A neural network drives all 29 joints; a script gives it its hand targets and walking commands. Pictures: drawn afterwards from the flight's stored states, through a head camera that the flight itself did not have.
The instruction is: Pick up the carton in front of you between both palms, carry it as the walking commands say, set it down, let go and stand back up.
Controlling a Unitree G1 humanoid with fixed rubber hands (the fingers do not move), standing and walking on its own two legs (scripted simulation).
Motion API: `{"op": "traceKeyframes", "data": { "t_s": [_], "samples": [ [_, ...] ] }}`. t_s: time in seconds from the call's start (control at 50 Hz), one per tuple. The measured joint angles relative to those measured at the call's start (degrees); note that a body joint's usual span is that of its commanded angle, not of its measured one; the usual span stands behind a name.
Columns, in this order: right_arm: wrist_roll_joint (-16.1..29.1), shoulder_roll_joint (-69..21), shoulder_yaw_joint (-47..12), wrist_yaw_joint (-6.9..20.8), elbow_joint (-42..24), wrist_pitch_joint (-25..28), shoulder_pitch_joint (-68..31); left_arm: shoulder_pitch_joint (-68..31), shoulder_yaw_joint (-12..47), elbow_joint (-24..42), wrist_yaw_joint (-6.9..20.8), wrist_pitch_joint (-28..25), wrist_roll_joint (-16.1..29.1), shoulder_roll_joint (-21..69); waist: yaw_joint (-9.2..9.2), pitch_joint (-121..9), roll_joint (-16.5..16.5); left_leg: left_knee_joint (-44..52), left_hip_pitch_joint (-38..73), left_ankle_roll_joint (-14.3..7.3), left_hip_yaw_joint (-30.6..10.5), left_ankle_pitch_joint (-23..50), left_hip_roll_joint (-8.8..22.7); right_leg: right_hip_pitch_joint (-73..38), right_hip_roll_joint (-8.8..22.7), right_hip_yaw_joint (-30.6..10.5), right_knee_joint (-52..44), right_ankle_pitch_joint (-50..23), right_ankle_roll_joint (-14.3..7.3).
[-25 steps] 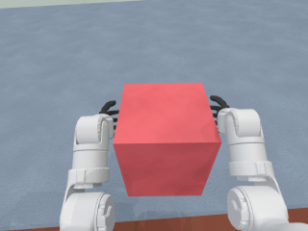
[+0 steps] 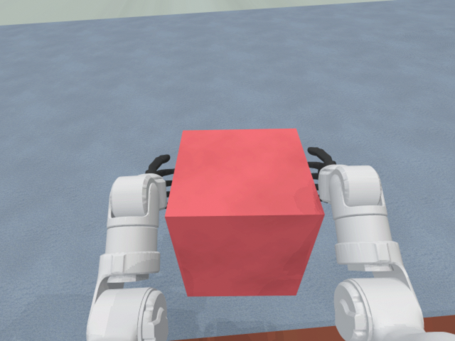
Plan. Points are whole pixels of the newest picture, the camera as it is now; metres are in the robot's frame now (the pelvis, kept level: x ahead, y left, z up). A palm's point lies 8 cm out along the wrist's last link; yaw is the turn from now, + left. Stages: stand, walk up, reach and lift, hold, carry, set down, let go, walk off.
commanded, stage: carry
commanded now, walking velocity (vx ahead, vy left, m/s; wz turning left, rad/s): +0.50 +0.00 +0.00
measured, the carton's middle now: (240, 214) +0.33 +0.00 +0.06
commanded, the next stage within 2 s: none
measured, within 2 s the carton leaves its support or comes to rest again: neither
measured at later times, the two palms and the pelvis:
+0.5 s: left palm (183, 131) +0.51 +0.12 +0.13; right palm (316, 122) +0.53 -0.18 +0.12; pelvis +0.16 -0.04 +0.01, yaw -1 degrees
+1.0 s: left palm (185, 88) +0.92 +0.16 +0.03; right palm (271, 91) +0.87 -0.14 +0.02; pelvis +0.53 +0.06 -0.07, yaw -4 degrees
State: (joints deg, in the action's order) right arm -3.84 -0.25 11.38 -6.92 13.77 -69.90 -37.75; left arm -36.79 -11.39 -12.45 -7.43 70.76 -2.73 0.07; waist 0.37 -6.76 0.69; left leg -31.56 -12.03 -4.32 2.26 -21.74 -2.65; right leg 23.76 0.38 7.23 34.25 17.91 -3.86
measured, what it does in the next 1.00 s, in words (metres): goes down: left foot 0.03 m lower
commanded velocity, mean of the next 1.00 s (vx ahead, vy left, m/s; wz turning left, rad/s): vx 0.50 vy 0.00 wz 0.00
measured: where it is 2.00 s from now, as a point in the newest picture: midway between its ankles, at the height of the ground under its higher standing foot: (211, 184)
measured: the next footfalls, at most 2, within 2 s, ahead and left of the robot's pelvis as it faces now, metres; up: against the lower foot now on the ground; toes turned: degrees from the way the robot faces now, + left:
left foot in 0.66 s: +0.37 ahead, +0.08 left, -0.03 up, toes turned -10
right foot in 1.10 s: +0.85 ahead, +0.04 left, -0.12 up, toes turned -2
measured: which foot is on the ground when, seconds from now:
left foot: down 0.00-0.20, up 0.22-0.64, down 0.66-1.00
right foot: down 0.00-0.80, up 0.82-1.00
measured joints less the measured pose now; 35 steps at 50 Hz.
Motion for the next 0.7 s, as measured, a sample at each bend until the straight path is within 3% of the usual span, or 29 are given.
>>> {"op": "traceKeyframes", "data": {
  "t_s": [0.1,0.16,0.2,0.26,0.3,0.42,0.5,0.62,0.66,0.7],
  "samples": [
    [0.05,0.2,-1.42,-0.02,0.81,0.2,-0.31,-0.4,-0.58,-0.71,0.01,-0.04,0.58,-0.66,1.39,-1.08,1.4,0.27,0.82,0.94,-0.87,-1.55,1.17,2.16,-0.92,-1.08,6.24,5.12,-0.62],
    [0.64,0.91,-1.93,-0.13,1.01,0.21,-1.01,-1.31,-1.09,-1.04,0.01,-0.17,0.4,-0.53,1.82,-0.97,2.51,-1.58,1.14,2.1,-1.48,-4.04,2.56,0.84,-1.97,-0.37,1.9,3.47,-0.98],
    [1.44,1.93,-1.42,-0.12,1.0,0.5,-1.48,-2.55,-1.16,-1.81,-0.01,-0.82,-0.49,0.3,1.25,-0.52,2.62,-8.92,-1.39,2.44,-1.66,-5.65,3.44,-0.18,-2.36,0.53,-0.21,-4.11,-1.58],
    [2.11,2.25,-0.2,-0.13,1.73,1.3,-0.95,-1.31,-0.73,-1.71,0.01,-1.71,-1.83,1.72,-0.11,0.45,0.8,-26.08,-10.03,1.86,-2.22,-7.79,2.48,-0.73,-2.16,0.09,1.77,-1.32,-1.63],
    [1.94,1.98,-0.17,-0.14,1.52,1.18,-0.88,0.47,0.0,0.08,0.02,-1.55,-1.57,1.71,-0.8,1.56,0.12,-30.01,-15.08,1.77,-1.67,-5.55,2.97,-2.51,-2.18,-0.52,-0.16,-0.48,-1.57],
    [1.56,1.15,-0.11,-0.24,-5.2,0.64,-1.27,1.29,0.31,7.57,-0.6,-1.15,0.06,1.15,-2.83,5.27,-0.53,-20.84,-23.85,3.59,-1.67,2.9,4.85,-8.26,-2.41,-2.01,-7.18,-1.11,-1.58],
    [0.78,0.16,1.02,-0.31,-9.05,0.44,-1.53,-0.21,-0.63,9.77,-0.68,-1.25,0.35,1.25,-3.65,5.24,-0.24,-16.27,-25.84,2.78,-0.75,11.22,4.46,-11.42,-2.62,-2.82,-8.78,0.94,-0.87],
    [-0.08,-0.43,2.61,-0.24,-7.59,0.25,-0.33,-1.42,-0.19,5.04,-0.58,-1.69,0.36,1.19,-3.97,1.1,-0.97,-14.86,-23.65,0.21,1.28,14.11,3.19,-15.49,-2.63,-3.62,-3.22,10.6,0.49],
    [-0.11,0.09,3.46,0.18,-6.37,0.31,0.12,-1.94,1.01,2.5,-0.55,-2.14,-0.14,1.37,-5.0,-0.23,-0.97,-14.22,-23.43,0.3,0.21,15.14,3.57,-16.9,-3.21,-4.07,-0.42,14.77,1.14],
    [-0.37,0.24,4.39,0.8,-5.06,0.77,1.12,-1.74,2.48,0.13,-0.54,-2.79,-0.5,1.48,-6.7,-1.05,-2.13,-19.71,-24.08,1.87,0.78,13.27,3.66,-18.51,-2.74,-5.23,2.16,18.83,1.68]
  ]
}}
